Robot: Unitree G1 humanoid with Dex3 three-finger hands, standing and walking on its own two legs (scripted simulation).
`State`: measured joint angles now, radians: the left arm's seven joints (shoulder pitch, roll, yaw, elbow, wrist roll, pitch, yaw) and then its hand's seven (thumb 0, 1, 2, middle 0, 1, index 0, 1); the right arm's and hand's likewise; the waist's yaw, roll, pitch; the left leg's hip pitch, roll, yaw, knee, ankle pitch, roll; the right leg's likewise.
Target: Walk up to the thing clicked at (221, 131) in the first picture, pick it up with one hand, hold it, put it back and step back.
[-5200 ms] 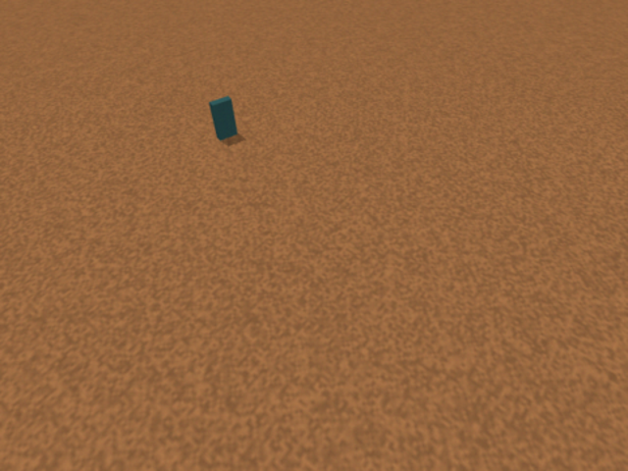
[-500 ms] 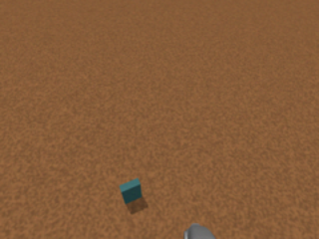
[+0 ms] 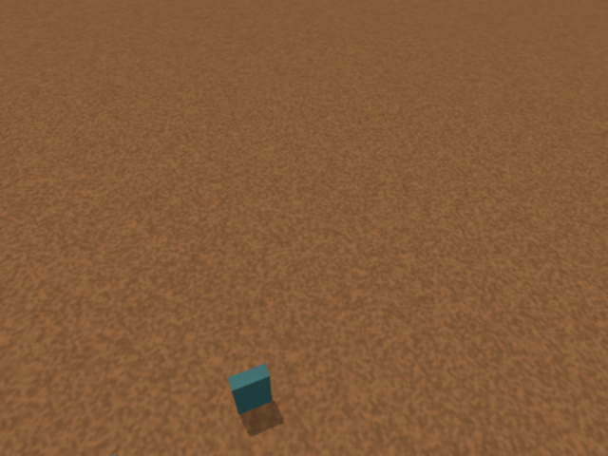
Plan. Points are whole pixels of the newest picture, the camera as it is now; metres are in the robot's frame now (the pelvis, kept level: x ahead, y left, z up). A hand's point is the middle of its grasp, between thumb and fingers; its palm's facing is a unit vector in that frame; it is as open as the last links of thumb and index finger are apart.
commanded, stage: walk up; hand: left
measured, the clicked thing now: (251, 390) +0.42 +0.15 -0.66
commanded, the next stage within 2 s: stand in 1.38 s
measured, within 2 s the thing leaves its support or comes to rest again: neither
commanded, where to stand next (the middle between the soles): +0.10 -0.03 m, yaw +0 degrees
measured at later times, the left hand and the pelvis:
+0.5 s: hand out of the picture +0.10 +0.25 -0.14, palm faces +0.01 -0.94 -0.34, open 7.3 cm; pelvis +0.03 -0.01 +0.01, yaw +1 degrees
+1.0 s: hand out of the picture +0.13 +0.24 -0.14, palm faces -0.01 -0.95 -0.32, open 7.3 cm; pelvis +0.04 -0.01 +0.02, yaw +0 degrees
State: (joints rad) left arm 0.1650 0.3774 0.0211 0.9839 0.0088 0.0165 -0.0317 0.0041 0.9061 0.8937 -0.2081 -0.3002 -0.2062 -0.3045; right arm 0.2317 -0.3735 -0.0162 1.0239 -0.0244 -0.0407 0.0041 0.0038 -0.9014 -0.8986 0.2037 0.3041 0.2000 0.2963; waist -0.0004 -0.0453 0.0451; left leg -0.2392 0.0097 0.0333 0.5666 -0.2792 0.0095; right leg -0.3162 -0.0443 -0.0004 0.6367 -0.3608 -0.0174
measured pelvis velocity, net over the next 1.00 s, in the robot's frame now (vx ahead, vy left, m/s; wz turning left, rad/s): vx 0.04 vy -0.01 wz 0.00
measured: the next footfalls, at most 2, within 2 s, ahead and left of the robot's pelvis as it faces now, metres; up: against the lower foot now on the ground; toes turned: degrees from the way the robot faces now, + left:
none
